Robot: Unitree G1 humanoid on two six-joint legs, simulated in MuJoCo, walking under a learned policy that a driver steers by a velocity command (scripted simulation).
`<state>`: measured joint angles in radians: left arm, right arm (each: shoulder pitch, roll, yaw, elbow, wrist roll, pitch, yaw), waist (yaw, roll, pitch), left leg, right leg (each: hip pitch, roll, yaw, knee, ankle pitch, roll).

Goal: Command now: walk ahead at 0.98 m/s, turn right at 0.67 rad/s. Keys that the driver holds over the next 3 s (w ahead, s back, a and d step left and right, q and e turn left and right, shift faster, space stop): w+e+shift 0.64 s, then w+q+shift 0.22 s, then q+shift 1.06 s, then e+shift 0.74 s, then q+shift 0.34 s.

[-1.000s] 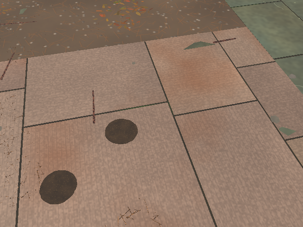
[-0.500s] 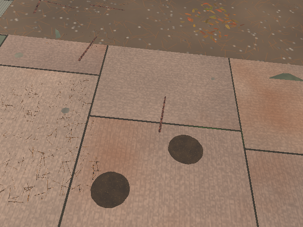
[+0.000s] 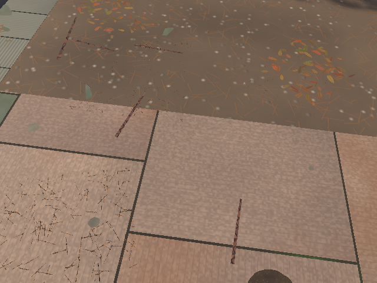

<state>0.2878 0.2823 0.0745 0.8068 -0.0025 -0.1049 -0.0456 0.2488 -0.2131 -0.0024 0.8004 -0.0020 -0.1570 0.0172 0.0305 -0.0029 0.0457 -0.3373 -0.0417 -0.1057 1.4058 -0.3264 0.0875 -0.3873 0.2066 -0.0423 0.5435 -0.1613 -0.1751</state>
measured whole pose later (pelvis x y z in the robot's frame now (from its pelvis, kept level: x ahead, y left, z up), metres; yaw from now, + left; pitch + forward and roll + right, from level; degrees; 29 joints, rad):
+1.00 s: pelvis +0.77 -0.23 +0.02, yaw -34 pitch -1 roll -2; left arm 0.35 0.24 0.06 0.80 0.02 -0.11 -0.03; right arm 0.23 -0.30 -0.05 0.77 0.04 -0.06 -0.01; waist 0.03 0.05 0.05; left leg -0.67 0.12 -0.08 1.20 -0.21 0.01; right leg -0.11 0.05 -0.17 0.39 -0.26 -0.06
